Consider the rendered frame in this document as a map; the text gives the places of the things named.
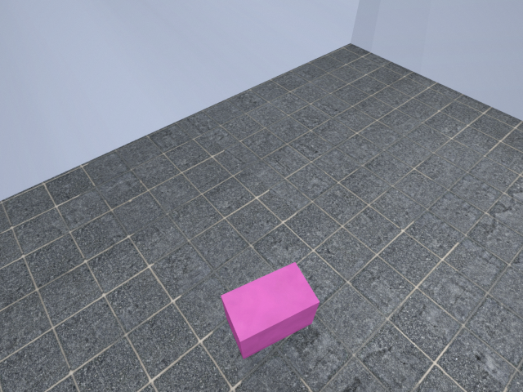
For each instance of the carton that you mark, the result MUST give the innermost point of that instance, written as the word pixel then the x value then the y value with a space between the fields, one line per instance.
pixel 270 308

